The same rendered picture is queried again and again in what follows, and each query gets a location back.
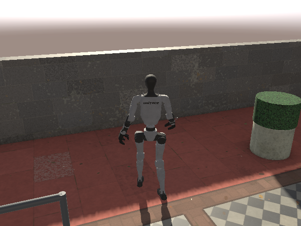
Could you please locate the robot right forearm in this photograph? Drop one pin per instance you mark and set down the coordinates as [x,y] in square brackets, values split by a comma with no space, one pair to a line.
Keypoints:
[172,121]

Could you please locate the robot right upper arm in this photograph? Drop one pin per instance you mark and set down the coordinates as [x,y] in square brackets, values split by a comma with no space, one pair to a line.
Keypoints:
[167,105]

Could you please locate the robot left forearm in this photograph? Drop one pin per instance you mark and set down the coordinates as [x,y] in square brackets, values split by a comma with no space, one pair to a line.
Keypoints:
[125,126]

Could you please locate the right robot hand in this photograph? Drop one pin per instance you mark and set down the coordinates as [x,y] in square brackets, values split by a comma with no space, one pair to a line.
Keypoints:
[173,126]

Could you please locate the robot right foot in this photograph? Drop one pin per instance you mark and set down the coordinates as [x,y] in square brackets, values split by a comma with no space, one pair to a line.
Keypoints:
[163,195]

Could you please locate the robot left upper arm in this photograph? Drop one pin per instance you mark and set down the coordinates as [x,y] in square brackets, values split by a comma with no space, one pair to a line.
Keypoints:
[133,107]

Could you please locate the left robot thigh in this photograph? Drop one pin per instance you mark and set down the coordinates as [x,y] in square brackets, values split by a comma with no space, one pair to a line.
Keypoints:
[139,141]

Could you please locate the left robot hand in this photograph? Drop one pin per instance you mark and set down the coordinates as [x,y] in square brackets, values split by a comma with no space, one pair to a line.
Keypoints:
[121,138]

